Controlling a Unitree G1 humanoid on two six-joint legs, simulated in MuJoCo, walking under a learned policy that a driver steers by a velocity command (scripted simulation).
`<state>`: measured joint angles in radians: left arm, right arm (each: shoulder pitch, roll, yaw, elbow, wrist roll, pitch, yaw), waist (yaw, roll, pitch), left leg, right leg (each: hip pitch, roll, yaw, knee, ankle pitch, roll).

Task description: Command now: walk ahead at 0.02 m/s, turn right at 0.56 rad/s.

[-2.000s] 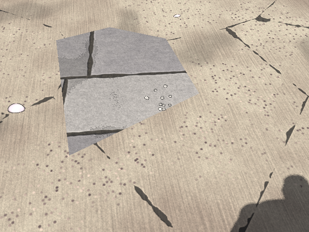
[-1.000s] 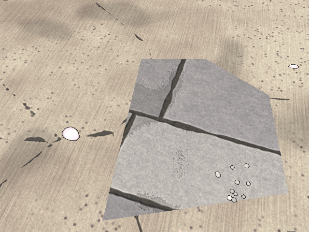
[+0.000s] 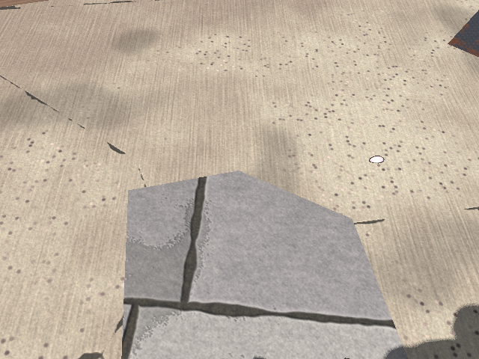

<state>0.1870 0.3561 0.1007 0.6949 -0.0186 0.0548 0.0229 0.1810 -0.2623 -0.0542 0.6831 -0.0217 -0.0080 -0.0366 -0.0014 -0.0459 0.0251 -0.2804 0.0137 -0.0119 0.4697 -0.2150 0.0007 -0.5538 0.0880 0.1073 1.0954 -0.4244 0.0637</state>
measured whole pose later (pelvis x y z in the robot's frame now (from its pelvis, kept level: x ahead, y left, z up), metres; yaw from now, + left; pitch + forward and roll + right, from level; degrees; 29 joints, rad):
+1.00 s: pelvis +0.27 +0.02 +0.00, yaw +7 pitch +2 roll +0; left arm 0.24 0.31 0.06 0.75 0.00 -0.10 0.00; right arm 0.25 -0.29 -0.06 0.68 0.01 -0.05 0.03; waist 0.00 -0.02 0.05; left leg -0.33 -0.08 -0.01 0.48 -0.18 0.08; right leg -0.48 -0.09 0.04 1.16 -0.33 0.01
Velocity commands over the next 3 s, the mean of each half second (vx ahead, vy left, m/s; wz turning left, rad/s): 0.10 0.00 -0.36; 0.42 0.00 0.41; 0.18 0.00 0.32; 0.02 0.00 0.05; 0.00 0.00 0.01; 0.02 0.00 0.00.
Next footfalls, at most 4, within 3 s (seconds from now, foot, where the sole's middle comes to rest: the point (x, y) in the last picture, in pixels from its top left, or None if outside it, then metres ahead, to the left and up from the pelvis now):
0.26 right None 0.03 -0.14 -0.78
0.84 left None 0.34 0.10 -0.78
1.28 right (247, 308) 0.62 -0.04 -0.78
1.58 left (167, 354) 0.49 0.18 -0.78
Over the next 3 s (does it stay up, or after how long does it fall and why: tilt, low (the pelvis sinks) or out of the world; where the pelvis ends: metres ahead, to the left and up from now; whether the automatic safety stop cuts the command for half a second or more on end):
stays up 0.53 0.07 0.00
